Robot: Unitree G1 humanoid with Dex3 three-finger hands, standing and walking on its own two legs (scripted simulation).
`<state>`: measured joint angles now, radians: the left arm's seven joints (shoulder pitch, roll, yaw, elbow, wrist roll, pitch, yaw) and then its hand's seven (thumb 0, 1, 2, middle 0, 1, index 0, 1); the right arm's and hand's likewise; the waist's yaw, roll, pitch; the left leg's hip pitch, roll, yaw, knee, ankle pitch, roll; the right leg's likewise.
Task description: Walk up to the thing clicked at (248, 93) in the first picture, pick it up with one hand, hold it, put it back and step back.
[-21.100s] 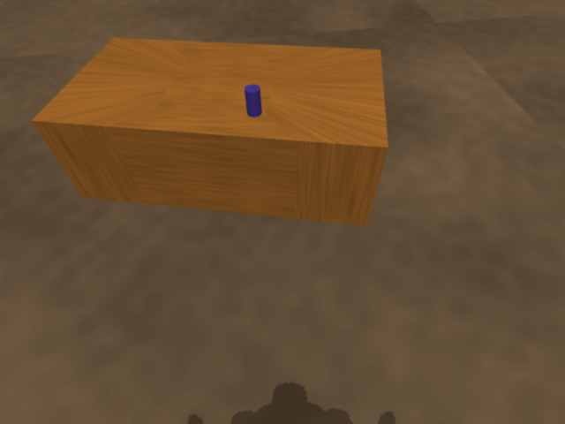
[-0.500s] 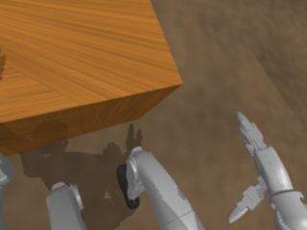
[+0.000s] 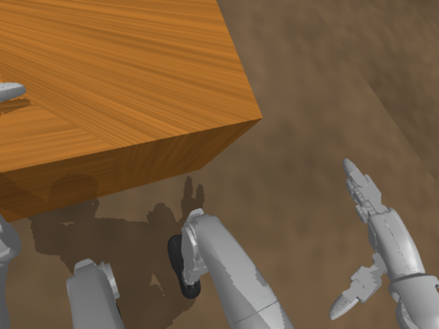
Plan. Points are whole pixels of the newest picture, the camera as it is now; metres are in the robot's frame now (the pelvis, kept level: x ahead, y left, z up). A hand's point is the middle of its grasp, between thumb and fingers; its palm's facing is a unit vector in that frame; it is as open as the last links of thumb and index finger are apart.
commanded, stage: withdraw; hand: left
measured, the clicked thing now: out of the picture +0.58 +0.21 -0.05
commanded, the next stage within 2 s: rise in 0.50 s
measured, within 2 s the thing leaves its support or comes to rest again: neither
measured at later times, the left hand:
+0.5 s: hand out of the picture +0.60 +0.25 +0.04, palm faces +0.25 -0.97 -0.03, open 17.4 cm
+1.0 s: hand out of the picture +0.55 +0.34 +0.16, palm faces +0.41 -0.88 -0.23, open 17.4 cm
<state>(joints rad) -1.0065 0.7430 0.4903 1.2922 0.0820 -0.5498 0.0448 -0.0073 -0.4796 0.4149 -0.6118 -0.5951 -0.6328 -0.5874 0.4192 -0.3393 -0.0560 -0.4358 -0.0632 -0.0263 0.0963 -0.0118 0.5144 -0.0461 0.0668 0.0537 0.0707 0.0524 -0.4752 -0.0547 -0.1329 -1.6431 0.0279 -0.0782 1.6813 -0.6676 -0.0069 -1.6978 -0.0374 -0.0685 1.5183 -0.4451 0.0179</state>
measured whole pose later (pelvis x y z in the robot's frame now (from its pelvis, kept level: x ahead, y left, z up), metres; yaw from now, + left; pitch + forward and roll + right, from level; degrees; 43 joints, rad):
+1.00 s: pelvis +0.04 +0.01 +0.12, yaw +1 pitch +24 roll -4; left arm -0.98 0.84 0.47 1.35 0.12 -0.12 0.03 -0.01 -0.54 0.07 -0.06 -0.06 -0.06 -0.07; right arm 0.38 -0.29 0.07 -0.13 0.00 0.14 0.06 -0.01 0.13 -0.33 0.11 0.14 0.12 0.14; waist -0.27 -0.03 -0.14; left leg -1.07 0.05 -0.03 1.20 -0.56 0.00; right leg -1.12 -0.02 -0.04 1.06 -0.36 0.03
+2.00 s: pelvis +0.06 -0.02 +0.17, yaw +4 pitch +8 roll +0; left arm 0.43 0.21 -0.01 0.11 -0.03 0.05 0.11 -0.01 -0.52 0.07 -0.06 -0.06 -0.06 -0.06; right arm 0.44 -0.20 0.01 0.11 0.04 0.07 -0.10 0.01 -0.90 -0.90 0.20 0.30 0.21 0.30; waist 0.01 -0.01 -0.10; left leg -0.56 0.01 -0.02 0.92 -0.50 -0.03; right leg -0.67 -0.05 -0.04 0.91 -0.38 0.00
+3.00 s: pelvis +0.07 -0.01 +0.17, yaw +3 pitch +9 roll +0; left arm 0.44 0.21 -0.01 0.08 -0.03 0.07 0.10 -0.01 -0.49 0.08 -0.06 -0.06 -0.06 -0.06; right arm 0.44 -0.19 0.01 0.13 0.04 0.03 -0.09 0.01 -0.90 -0.90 0.20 0.30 0.21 0.30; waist 0.01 -0.01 -0.11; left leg -0.56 0.01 -0.01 0.93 -0.52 -0.01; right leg -0.67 -0.05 -0.03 0.91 -0.39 0.02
